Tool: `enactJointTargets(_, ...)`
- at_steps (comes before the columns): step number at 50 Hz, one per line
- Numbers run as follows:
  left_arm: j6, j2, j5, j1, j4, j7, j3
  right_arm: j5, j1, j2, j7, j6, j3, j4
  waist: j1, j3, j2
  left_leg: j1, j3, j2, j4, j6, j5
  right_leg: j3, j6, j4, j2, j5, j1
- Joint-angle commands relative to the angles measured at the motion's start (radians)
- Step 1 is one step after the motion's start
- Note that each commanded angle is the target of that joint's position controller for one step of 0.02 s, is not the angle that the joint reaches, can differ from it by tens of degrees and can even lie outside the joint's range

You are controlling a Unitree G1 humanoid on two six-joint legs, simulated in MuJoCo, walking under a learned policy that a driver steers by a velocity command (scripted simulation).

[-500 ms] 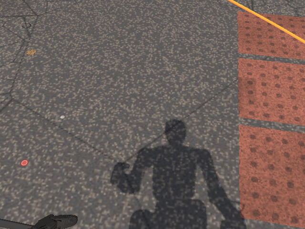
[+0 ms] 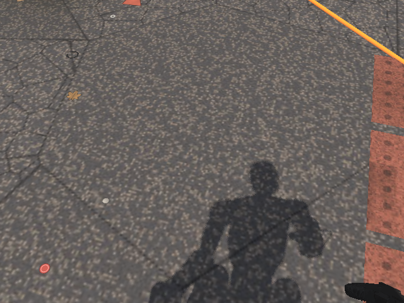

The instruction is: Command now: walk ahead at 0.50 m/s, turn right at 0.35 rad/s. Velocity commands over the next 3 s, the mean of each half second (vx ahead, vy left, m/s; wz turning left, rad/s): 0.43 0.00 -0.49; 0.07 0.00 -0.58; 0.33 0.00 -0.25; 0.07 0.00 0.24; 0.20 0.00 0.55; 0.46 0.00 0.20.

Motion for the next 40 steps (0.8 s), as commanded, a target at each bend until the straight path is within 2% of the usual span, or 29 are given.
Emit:
enactJointTargets(1,0.005,0.189,-0.003,-0.02,-0.043,0.013,0.049,0.004,0.011,-0.139,0.003,-0.029,-0.043,-0.054,-0.09,-0.001,-0.137,0.131,0.012,-0.025,-0.048,0.03,-0.075,0.196,-0.137,0.048,-0.283,0.384,-0.037)
enactJointTargets(2,0.008,0.17,0.002,-0.027,-0.046,0.014,0.042,0.001,0.128,-0.174,-0.005,-0.032,-0.063,-0.018,-0.147,-0.072,-0.126,0.303,0.031,-0.038,-0.072,0.056,-0.088,0.167,-0.111,0.175,-0.232,0.47,-0.067)
enactJointTargets(3,0.008,0.115,0.017,-0.032,-0.067,0.012,0.021,-0.015,0.293,-0.229,-0.014,-0.034,-0.083,0.011,-0.216,-0.217,-0.074,0.579,-0.067,0.078,-0.02,0.11,-0.087,0.125,-0.077,0.429,-0.169,0.358,-0.206)
enactJointTargets(4,-0.007,0.011,0.012,0.083,-0.098,0.01,-0.008,-0.026,0.387,-0.323,-0.02,-0.02,-0.109,0.029,-0.183,-0.365,0.18,0.952,-0.463,0.324,-0.068,0.246,-0.249,0.022,0.001,0.798,-0.013,-0.051,-0.589)
enactJointTargets(5,-0.018,0.066,-0.01,0.077,-0.091,0.009,0.002,-0.016,0.39,-0.242,-0.017,-0.016,-0.087,0.028,-0.197,-0.388,0.235,0.942,-0.664,0.358,-0.188,0.276,-0.419,0.123,0.005,0.967,-0.025,-0.291,-0.721)
enactJointTargets(6,-0.02,0.149,-0.029,0.004,-0.107,0.009,0.026,-0.009,0.323,-0.175,-0.019,-0.015,-0.067,0.019,-0.196,-0.235,0.149,0.82,-0.524,0.327,-0.213,0.231,-0.475,0.137,-0.003,1.022,-0.078,-0.224,-0.787)
enactJointTargets(7,-0.016,0.151,-0.026,-0.049,-0.119,0.012,0.03,-0.01,0.263,-0.143,-0.02,-0.014,-0.057,0.013,-0.174,-0.153,0.093,0.696,-0.399,0.292,-0.232,0.202,-0.418,0.108,-0.004,1.012,-0.123,-0.142,-0.775)
enactJointTargets(8,-0.01,0.14,-0.015,-0.076,-0.125,0.013,0.033,-0.012,0.21,-0.111,-0.019,-0.015,-0.049,0.018,-0.149,-0.085,0.067,0.581,-0.305,0.254,-0.268,0.19,-0.338,0.102,0.0,0.966,-0.15,-0.08,-0.746)
enactJointTargets(9,0.002,0.125,-0.01,-0.069,-0.124,0.012,0.038,-0.02,0.176,-0.09,-0.02,-0.019,-0.043,0.02,-0.119,-0.054,0.086,0.502,-0.224,0.226,-0.3,0.178,-0.275,0.109,0.001,0.928,-0.179,-0.034,-0.696)
enactJointTargets(10,0.014,0.104,-0.011,-0.057,-0.126,0.009,0.037,-0.023,0.156,-0.092,-0.02,-0.023,-0.045,0.024,-0.102,-0.037,0.094,0.448,-0.171,0.214,-0.329,0.178,-0.234,0.103,0.005,0.911,-0.19,-0.008,-0.655)
enactJointTargets(11,0.025,0.083,-0.011,-0.059,-0.131,0.007,0.034,-0.022,0.149,-0.098,-0.021,-0.028,-0.05,0.031,-0.094,-0.025,0.08,0.42,-0.125,0.213,-0.352,0.187,-0.186,0.097,0.01,0.899,-0.197,0.009,-0.647)
enactJointTargets(14,0.042,0.068,-0.003,-0.104,-0.165,0.006,0.033,-0.023,0.157,-0.133,-0.028,-0.037,-0.063,0.053,-0.088,0.004,0.032,0.414,-0.014,0.216,-0.388,0.205,-0.077,0.102,0.028,0.811,-0.204,0.111,-0.696)
enactJointTargets(17,0.035,0.057,-0.003,-0.17,-0.188,-0.01,0.027,-0.022,0.167,-0.156,-0.036,-0.03,-0.069,0.066,-0.106,0.019,0.015,0.444,0.1,0.19,-0.394,0.189,-0.015,0.072,0.028,0.64,-0.195,0.265,-0.692)
enactJointTargets(19,0.029,0.04,0.009,-0.25,-0.218,-0.026,0.019,-0.021,0.153,-0.169,-0.047,-0.014,-0.07,0.064,-0.123,0.057,0.0,0.423,0.193,0.164,-0.352,0.171,0.182,0.006,0.027,0.497,-0.167,0.338,-0.637)
enactJointTargets(20,0.027,0.036,0.016,-0.279,-0.234,-0.034,0.018,-0.018,0.167,-0.179,-0.053,-0.005,-0.072,0.067,-0.134,0.053,0.002,0.437,0.217,0.163,-0.32,0.164,0.281,-0.027,0.028,0.451,-0.148,0.354,-0.613)
enactJointTargets(23,0.032,0.067,0.016,-0.273,-0.264,-0.06,0.032,0.008,0.189,-0.211,-0.063,0.022,-0.081,0.073,-0.121,0.002,0.041,0.529,0.234,0.185,-0.207,0.137,0.407,-0.058,0.006,0.373,-0.11,0.302,-0.549)
enactJointTargets(25,0.038,0.119,0.02,-0.163,-0.25,-0.067,0.058,0.031,0.158,-0.229,-0.07,0.038,-0.09,0.059,-0.056,-0.056,0.06,0.546,0.238,0.184,-0.032,0.109,0.528,-0.088,-0.032,0.327,-0.051,0.226,-0.426)
enactJointTargets(26,0.036,0.163,0.021,-0.047,-0.219,-0.061,0.082,0.036,0.142,-0.214,-0.071,0.044,-0.086,0.05,0.007,-0.114,0.025,0.516,0.256,0.144,0.14,0.075,0.474,-0.096,-0.063,0.237,-0.012,0.303,-0.28)
enactJointTargets(27,0.036,0.234,0.027,0.022,-0.207,-0.035,0.106,0.013,0.194,-0.177,-0.063,0.038,-0.073,0.049,0.033,-0.17,-0.104,0.361,0.269,0.071,0.394,0.001,0.178,0.008,-0.11,0.18,-0.072,0.689,-0.073)
enactJointTargets(28,0.043,0.322,0.043,-0.026,-0.239,-0.011,0.106,-0.06,0.302,-0.053,-0.047,0.036,-0.035,0.027,-0.092,-0.254,-0.366,0.001,0.236,-0.08,0.776,-0.072,-0.781,0.357,-0.268,0.325,-0.336,1.295,0.21)
enactJointTargets(29,0.033,0.296,0.06,-0.055,-0.296,-0.024,0.086,-0.029,0.341,-0.112,-0.034,0.032,-0.033,0.04,-0.059,-0.499,-0.263,-0.04,-0.005,-0.126,0.954,-0.078,-0.802,0.62,-0.417,0.228,-0.479,1.217,0.254)
enactJointTargets(30,0.035,0.246,0.046,-0.129,-0.321,-0.033,0.081,0.004,0.244,-0.178,-0.035,0.044,-0.05,0.03,-0.033,-0.435,-0.134,-0.063,-0.049,-0.079,0.95,-0.055,-0.699,0.511,-0.369,0.189,-0.411,1.025,0.17)
enactJointTargets(31,0.041,0.212,0.025,-0.191,-0.32,-0.03,0.071,0.005,0.195,-0.167,-0.048,0.06,-0.049,0.016,-0.056,-0.316,-0.082,-0.092,-0.041,-0.05,0.88,-0.045,-0.609,0.42,-0.304,0.167,-0.351,0.834,0.043)
enactJointTargets(32,0.052,0.179,0.013,-0.226,-0.32,-0.021,0.061,-0.007,0.175,-0.157,-0.065,0.079,-0.049,0.026,-0.074,-0.231,-0.047,-0.077,-0.044,-0.026,0.823,-0.048,-0.554,0.38,-0.258,0.138,-0.313,0.693,-0.087)
enactJointTargets(33,0.063,0.175,0.017,-0.247,-0.323,-0.014,0.058,-0.01,0.178,-0.166,-0.074,0.097,-0.053,0.021,-0.099,-0.188,-0.073,-0.019,-0.051,-0.026,0.778,-0.05,-0.52,0.36,-0.242,0.113,-0.286,0.616,-0.203)
enactJointTargets(35,0.071,0.186,0.04,-0.259,-0.332,-0.004,0.058,-0.015,0.21,-0.152,-0.08,0.116,-0.055,0.026,-0.12,-0.181,-0.123,0.055,-0.041,-0.064,0.745,-0.056,-0.487,0.339,-0.235,0.091,-0.257,0.613,-0.301)
enactJointTargets(37,0.072,0.19,0.039,-0.255,-0.332,0.01,0.058,-0.017,0.213,-0.131,-0.091,0.122,-0.05,0.028,-0.118,-0.196,-0.132,0.055,-0.046,-0.088,0.701,-0.068,-0.469,0.334,-0.227,0.097,-0.247,0.642,-0.306)
enactJointTargets(38,0.074,0.188,0.031,-0.252,-0.332,0.018,0.058,-0.016,0.22,-0.133,-0.092,0.124,-0.052,0.027,-0.121,-0.227,-0.123,0.06,-0.053,-0.082,0.66,-0.071,-0.436,0.342,-0.216,0.083,-0.234,0.476,-0.3)
enactJointTargets(40,0.081,0.183,0.019,-0.283,-0.342,0.031,0.057,-0.011,0.197,-0.131,-0.087,0.123,-0.052,0.014,-0.121,-0.214,-0.162,0.065,-0.04,-0.072,0.515,-0.07,-0.362,0.368,-0.18,0.025,-0.182,-0.024,-0.327)
Next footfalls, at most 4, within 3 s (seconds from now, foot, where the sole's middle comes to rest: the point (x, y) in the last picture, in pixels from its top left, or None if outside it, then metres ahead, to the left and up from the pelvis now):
0.06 left None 0.21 0.14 -0.78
0.54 right None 0.41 -0.15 -0.78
0.98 left None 0.41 0.09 -0.78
1.42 right None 0.40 -0.28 -0.78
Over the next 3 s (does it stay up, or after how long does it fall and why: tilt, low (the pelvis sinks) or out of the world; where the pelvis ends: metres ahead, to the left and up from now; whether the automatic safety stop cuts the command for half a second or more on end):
stays up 0.78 -0.17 0.01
